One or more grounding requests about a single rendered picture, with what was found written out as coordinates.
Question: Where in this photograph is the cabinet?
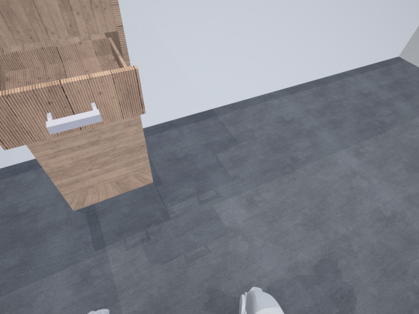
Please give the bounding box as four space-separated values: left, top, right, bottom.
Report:
0 0 153 211

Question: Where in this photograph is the drawer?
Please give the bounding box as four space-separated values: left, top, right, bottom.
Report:
0 37 145 150

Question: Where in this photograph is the right robot thigh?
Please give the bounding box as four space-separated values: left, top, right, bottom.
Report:
239 290 284 314

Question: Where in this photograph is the handle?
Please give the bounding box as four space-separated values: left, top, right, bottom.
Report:
46 102 102 134

